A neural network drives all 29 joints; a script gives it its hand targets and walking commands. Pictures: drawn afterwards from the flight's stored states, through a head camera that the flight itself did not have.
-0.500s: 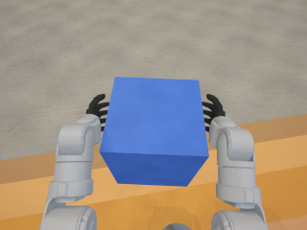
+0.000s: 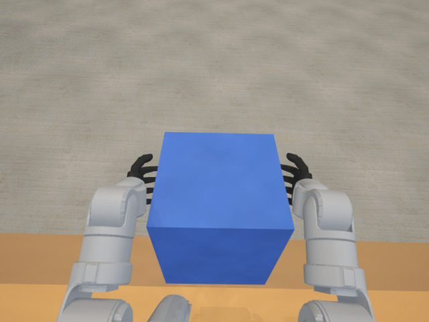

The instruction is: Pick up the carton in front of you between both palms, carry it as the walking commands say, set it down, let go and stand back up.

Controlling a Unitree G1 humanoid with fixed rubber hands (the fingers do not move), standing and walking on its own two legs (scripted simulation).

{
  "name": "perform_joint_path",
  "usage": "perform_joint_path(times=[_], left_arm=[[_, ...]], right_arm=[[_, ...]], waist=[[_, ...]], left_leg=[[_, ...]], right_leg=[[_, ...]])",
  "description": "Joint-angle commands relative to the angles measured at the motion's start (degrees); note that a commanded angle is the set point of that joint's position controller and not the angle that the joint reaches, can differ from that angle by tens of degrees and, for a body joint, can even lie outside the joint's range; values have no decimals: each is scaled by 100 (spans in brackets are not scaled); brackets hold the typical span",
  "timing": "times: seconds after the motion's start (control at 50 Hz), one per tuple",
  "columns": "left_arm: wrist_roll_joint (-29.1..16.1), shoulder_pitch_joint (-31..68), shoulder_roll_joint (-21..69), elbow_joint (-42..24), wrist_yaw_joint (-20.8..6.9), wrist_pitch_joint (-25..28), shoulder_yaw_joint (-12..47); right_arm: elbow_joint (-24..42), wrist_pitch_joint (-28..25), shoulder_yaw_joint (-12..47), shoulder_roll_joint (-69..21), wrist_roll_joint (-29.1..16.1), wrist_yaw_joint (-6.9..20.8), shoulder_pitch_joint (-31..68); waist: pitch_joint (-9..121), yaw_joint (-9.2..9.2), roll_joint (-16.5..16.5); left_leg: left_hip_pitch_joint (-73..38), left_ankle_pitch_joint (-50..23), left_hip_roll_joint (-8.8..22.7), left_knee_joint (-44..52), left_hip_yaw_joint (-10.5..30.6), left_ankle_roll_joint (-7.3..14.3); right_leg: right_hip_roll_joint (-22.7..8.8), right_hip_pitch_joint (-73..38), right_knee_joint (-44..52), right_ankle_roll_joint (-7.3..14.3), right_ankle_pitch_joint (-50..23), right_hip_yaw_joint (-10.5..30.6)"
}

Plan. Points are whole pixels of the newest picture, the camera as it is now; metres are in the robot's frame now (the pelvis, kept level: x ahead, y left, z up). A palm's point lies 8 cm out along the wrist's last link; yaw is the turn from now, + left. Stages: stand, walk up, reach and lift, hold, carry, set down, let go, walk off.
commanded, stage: carry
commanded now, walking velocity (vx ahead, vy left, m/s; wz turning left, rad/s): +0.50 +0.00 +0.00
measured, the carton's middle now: (217, 212) +0.34 +0.03 +0.00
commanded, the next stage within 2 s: none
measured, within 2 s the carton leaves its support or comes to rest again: neither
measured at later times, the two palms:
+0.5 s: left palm (190, 116) +0.73 +0.15 -0.08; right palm (282, 127) +0.71 -0.15 -0.08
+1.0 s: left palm (195, 89) +1.11 +0.19 -0.24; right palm (259, 94) +1.14 -0.11 -0.25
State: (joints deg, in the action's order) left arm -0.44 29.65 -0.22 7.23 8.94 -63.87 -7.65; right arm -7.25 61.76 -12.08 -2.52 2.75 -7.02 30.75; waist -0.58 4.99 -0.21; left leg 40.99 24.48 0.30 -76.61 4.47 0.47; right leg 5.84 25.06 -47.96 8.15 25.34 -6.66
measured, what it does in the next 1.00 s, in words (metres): goes down: left foot 0.14 m lower, then right foot 0.14 m lower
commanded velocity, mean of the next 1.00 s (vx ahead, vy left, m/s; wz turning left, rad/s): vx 0.50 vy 0.00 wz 0.00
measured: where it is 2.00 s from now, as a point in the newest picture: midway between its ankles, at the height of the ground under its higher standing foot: (221, 162)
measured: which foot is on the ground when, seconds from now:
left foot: up 0.00-0.22, down 0.24-0.66, up 0.68-1.00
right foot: down 0.00-0.26, up 0.28-0.62, down 0.64-1.00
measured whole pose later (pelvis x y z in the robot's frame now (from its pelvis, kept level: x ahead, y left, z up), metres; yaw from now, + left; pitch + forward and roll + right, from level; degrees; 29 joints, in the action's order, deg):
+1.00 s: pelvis +0.78 +0.01 -0.32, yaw -1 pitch +4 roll -1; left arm -2.6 31.8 -0.1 9.4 9.4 -58.7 -5.6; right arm 0.6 60.1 -13.2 -3.1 4.6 -7.0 26.4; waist -1.0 8.9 2.9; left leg 40.8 -15.0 1.4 -37.2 0.6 1.9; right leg 7.9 17.2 -56.3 7.7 43.0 -2.7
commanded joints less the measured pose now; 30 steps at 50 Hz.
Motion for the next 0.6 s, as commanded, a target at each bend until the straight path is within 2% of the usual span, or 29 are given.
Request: perform_joint_path(times=[0.0, 0.02, 0.04, 0.06, 0.1, 0.12, 0.14, 0.16, 0.18, 0.2, 0.22, 0.24, 0.26, 0.28, 0.3, 0.32, 0.34, 0.36, 0.38, 0.4, 0.42, 0.44, 0.46, 0.48, 0.5, 0.52, 0.54, 0.56, 0.58], left_arm=[[-2847, 4989, 6558, -1243, -1566, 433, 4084], [-2892, 4861, 6669, -1210, -1592, 462, 4063], [-2878, 4789, 6641, -1181, -1611, 496, 4041], [-2846, 4641, 6636, -1094, -1622, 511, 3989], [-2796, 4435, 6542, -1107, -1640, 540, 3953], [-2778, 4318, 6471, -1109, -1642, 541, 3936], [-2748, 4236, 6401, -1095, -1639, 540, 3902], [-2666, 4064, 6278, -1005, -1630, 523, 3851], [-2617, 3965, 6146, -891, -1617, 510, 3802], [-2561, 3825, 6082, -778, -1605, 484, 3805], [-2496, 3931, 5998, -775, -1594, 446, 3746], [-2317, 4011, 5946, -780, -1570, 385, 3639], [-2174, 3888, 5694, -616, -1501, 252, 3429], [-2019, 3862, 5391, -586, -1419, 191, 3236], [-1875, 3878, 5390, -587, -1354, 155, 3101], [-1721, 3980, 5378, -725, -1311, 147, 2960], [-1607, 4085, 5388, -767, -1286, 175, 2903], [-1505, 4133, 5461, -732, -1287, 205, 2836], [-1463, 4176, 5580, -752, -1295, 250, 2850], [-1440, 4264, 5656, -817, -1307, 304, 2936], [-1455, 4262, 5737, -849, -1300, 355, 2965], [-1433, 4189, 5769, -826, -1300, 399, 3005], [-1467, 4175, 5862, -822, -1287, 444, 3065], [-1459, 4074, 5860, -823, -1265, 471, 3110], [-1447, 4037, 5877, -864, -1240, 493, 3162], [-1430, 4052, 5817, -987, -1210, 501, 3204], [-1432, 4110, 5746, -1095, -1181, 488, 3241], [-1403, 4081, 5639, -1155, -1156, 450, 3282], [-1373, 3958, 5510, -1136, -1143, 413, 3286]], right_arm=[[593, -162, 3577, -5712, -1759, 1134, 3519], [628, -203, 3617, -5714, -1737, 1127, 3409], [647, -228, 3663, -5770, -1740, 1106, 3389], [698, -246, 3733, -5753, -1714, 1080, 3360], [869, -253, 3843, -5650, -1671, 1041, 3346], [961, -238, 3885, -5553, -1672, 1016, 3385], [1022, -203, 3878, -5466, -1661, 994, 3395], [1005, -160, 3853, -5371, -1643, 978, 3329], [968, -112, 3834, -5250, -1637, 975, 3239], [940, -58, 3803, -5132, -1612, 985, 3099], [834, -17, 3780, -5038, -1613, 1004, 2992], [757, 27, 3720, -4856, -1612, 1049, 3020], [379, 102, 3702, -4944, -1801, 1086, 2949], [349, 147, 3831, -5059, -2059, 1131, 3118], [439, 158, 3968, -5267, -2332, 1183, 3535], [562, 112, 4073, -5550, -2585, 1241, 3872], [609, 93, 4187, -5866, -2802, 1304, 4214], [667, 63, 4291, -6101, -2956, 1359, 4544], [676, 15, 4347, -6251, -3050, 1401, 4654], [653, -28, 4370, -6389, -3091, 1432, 4720], [581, -65, 4360, -6488, -3140, 1447, 4622], [534, -99, 4317, -6561, -3120, 1460, 4511], [471, -125, 4297, -6575, -3092, 1476, 4330], [435, -170, 4259, -6562, -3088, 1487, 4276], [397, -206, 4264, -6574, -3063, 1492, 4155], [396, -254, 4280, -6539, -3059, 1497, 4037], [407, -276, 4264, -6433, -3043, 1491, 3945], [345, -284, 4225, -6370, -2978, 1476, 3775], [266, -276, 4158, -6270, -2934, 1472, 3642]], waist=[[2532, -179, -462], [2513, -85, -208], [2542, 119, -139], [2454, 186, -33], [2280, 352, -262], [2111, 370, -383], [2021, 348, -528], [2015, 251, -758], [2446, -176, -903], [2676, -775, -795], [2617, -1490, 108], [2336, -1306, 1431], [2707, -993, 1306], [2666, -990, 650], [2621, -1049, 183], [2758, -949, 383], [2412, -762, -235], [2214, -735, -256], [2148, -805, 14], [2078, -859, 207], [2321, -848, 393], [2339, -1081, 98], [2330, -1276, 98], [2272, -1303, -10], [2207, -1324, 112], [2106, -1340, 350], [1991, -1313, 564], [1969, -1212, 839], [2307, -885, 1017]], left_leg=[[245, -1492, 72, 236, -309, 135], [749, -2639, 191, 1332, -132, 198], [897, -3059, 22, 1826, -397, 205], [510, -3870, -62, 2732, -605, 145], [-336, -4072, -286, 3863, -940, 117], [-765, -4228, -369, 4293, -1068, 117], [-1257, -4502, -397, 4570, -1109, 187], [-1624, -4763, -364, 4864, -1091, 301], [-2633, -5368, -451, 4076, -1366, 454], [-3505, -4915, -317, 4320, -1220, 596], [-4469, -4527, -200, 4847, -1074, 811], [-5701, -6146, 758, 3994, -79, 1194], [-6560, -6374, 1439, 3525, 1353, 1408], [-6131, -5284, 1513, 3796, 1761, 1433], [-5833, -3886, 1458, 3772, 1927, 1567], [-5179, -2895, 1743, 3779, 2786, 1855], [-4128, -3021, 1638, 3978, 2525, 1837], [-3391, -2955, 1543, 4278, 2462, 1822], [-3018, -3376, 1529, 4385, 2353, 1792], [-2915, -3788, 1358, 4316, 2057, 1691], [-3183, -4113, 1258, 3821, 1772, 1390], [-3818, -3024, 623, 3009, 1267, 1112], [-4119, -2993, 303, 2794, 1066, 955], [-3601, -2381, 27, 2615, 677, 964], [-3269, -2148, -51, 2697, 457, 959], [-3075, -2101, -34, 2561, 375, 932], [-2823, -2233, -35, 2497, 272, 857], [-2882, -2243, -65, 2105, 81, 811], [-2943, -2704, 104, 1350, -71, 715]], right_leg=[[-1906, -1732, 931, 746, -4142, 2758], [-1332, -2201, 369, 409, -3443, 2219], [-1029, -2487, 78, 244, -3246, 2079], [-805, -2250, -97, 242, -2681, 1786], [-685, -1932, -187, 266, -2475, 1627], [-608, -1697, -266, 200, -2491, 1410], [-573, -1415, -456, 127, -2600, 1265], [-554, -1434, -769, 65, -2540, 1123], [-769, -1091, -1562, -112, -3182, 835], [-838, -829, -2595, -271, -4123, 546], [-673, -104, -4315, -542, -4115, 271], [-8, 2027, -6161, -784, 1288, 222], [-106, 3079, -6016, -657, 1466, 827], [-383, 3236, -5389, -632, 1034, 976], [-552, 3668, -4515, -589, 278, 1250], [-713, 3525, -4187, -578, 232, 1415], [-786, 2922, -3166, -720, -258, 1321], [-734, 2317, -2458, -797, -220, 1114], [-691, 1964, -2311, -824, -308, 894], [-636, 1776, -1831, -772, -621, 739], [-646, 1781, -2388, -564, -1809, 580], [-743, 2475, -1202, -521, -3059, 782], [-570, 2616, -638, -524, -3481, 552], [-446, 1826, 335, -570, -4372, 376], [-284, 1132, 1032, -593, -4490, 106], [-284, 663, 1497, -577, -4704, 4], [-256, 147, 1713, -555, -4809, -73], [-311, -268, 2062, -510, -5059, -63], [-466, -897, 1827, -307, -5543, 64]])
